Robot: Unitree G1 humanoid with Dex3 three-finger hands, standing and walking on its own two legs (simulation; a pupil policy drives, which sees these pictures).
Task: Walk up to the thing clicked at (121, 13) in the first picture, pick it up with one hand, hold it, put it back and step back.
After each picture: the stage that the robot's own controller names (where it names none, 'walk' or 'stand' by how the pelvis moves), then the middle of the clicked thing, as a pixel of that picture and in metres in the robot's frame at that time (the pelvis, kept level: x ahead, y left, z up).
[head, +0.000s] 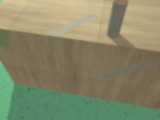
stand; (117, 15) +0.73 -0.16 +0.01
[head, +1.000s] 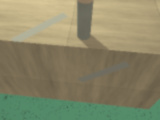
rise first; (84, 15) +0.66 +0.04 +0.04
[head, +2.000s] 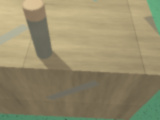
stand; (39, 32) +0.51 +0.18 +0.05
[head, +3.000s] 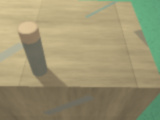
stand; (34, 52) +0.47 +0.20 +0.01
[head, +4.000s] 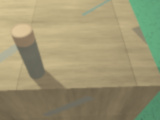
stand; (30, 54) +0.45 +0.21 +0.01
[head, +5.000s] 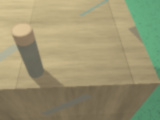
stand; (30, 53) +0.47 +0.22 +0.00
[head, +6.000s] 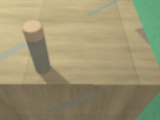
stand; (38, 50) +0.49 +0.19 +0.00
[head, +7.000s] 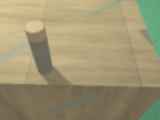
stand; (40, 50) +0.48 +0.18 +0.00
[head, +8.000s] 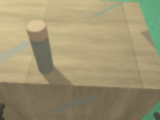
rise first; (41, 50) +0.48 +0.19 +0.01
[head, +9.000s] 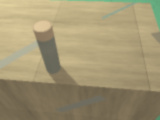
go down; (48, 49) +0.49 +0.19 +0.01
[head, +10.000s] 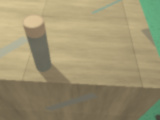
go down; (39, 46) +0.49 +0.17 +0.02
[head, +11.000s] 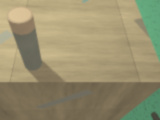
go down; (27, 43) +0.46 +0.17 +0.04
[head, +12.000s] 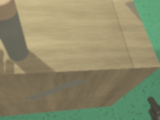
close in; (10, 30) +0.47 +0.19 +0.07
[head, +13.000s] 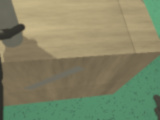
close; (1, 12) +0.51 +0.19 +0.09
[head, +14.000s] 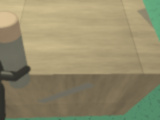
lift; (12, 55) +0.38 +0.20 +0.08
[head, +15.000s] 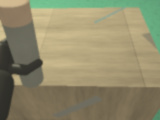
lift; (24, 47) +0.33 +0.17 +0.21
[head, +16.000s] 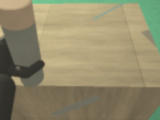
hold; (24, 47) +0.32 +0.16 +0.21
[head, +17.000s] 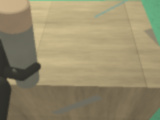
crouch; (21, 50) +0.31 +0.16 +0.21
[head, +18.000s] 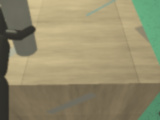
crouch; (17, 15) +0.44 +0.18 +0.22
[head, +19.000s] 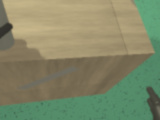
lower; out of the picture +0.51 +0.20 +0.08
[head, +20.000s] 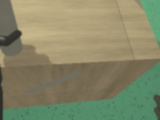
lower; (2, 19) +0.49 +0.19 +0.09
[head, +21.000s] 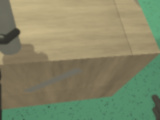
lower; (0, 18) +0.50 +0.19 +0.09
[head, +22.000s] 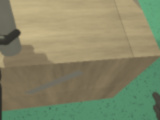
lower; (1, 19) +0.50 +0.19 +0.09
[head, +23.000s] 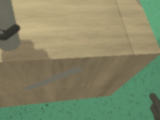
loosen; (0, 13) +0.51 +0.19 +0.09
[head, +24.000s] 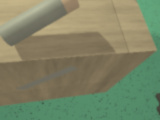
withdraw; (39, 16) +0.52 +0.07 +0.04
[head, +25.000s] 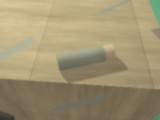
sink last; (85, 57) +0.50 +0.02 -0.04
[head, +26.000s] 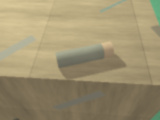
stand; (84, 54) +0.51 +0.03 -0.04
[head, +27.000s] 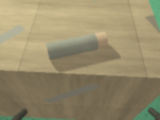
stand; (77, 45) +0.52 +0.04 -0.03
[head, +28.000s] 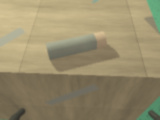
stand; (76, 45) +0.53 +0.04 -0.02
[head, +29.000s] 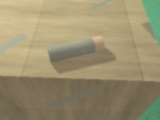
stand; (75, 48) +0.54 +0.05 -0.05
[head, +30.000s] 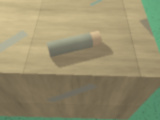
walk; (74, 43) +0.57 +0.05 -0.08
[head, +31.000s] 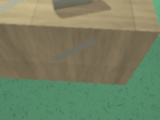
walk; out of the picture +0.81 +0.06 -0.06
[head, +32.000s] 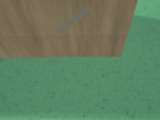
stand; out of the picture +1.16 +0.16 -0.06
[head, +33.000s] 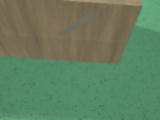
stand; out of the picture +1.19 +0.05 -0.07
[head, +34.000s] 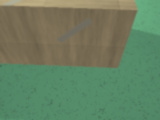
stand; out of the picture +1.23 +0.07 -0.09
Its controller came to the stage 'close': yes
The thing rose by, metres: 0.22
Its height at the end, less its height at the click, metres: -0.09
